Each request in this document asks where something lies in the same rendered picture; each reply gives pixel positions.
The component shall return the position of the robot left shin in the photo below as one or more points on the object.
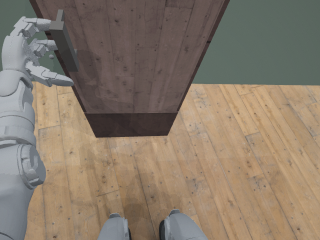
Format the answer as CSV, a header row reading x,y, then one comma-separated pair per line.
x,y
113,215

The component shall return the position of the handle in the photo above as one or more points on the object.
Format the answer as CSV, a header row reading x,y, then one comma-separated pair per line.
x,y
63,42

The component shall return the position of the robot left hand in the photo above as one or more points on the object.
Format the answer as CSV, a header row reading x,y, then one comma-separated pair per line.
x,y
17,54

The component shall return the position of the cupboard door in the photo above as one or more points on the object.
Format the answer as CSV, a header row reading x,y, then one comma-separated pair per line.
x,y
135,56

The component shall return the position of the left robot forearm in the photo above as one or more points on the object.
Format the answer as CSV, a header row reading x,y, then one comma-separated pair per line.
x,y
17,116

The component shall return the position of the robot left upper arm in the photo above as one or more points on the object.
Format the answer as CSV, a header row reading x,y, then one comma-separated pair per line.
x,y
21,171

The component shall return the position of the robot right thigh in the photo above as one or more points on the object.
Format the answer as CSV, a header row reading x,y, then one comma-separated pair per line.
x,y
179,226

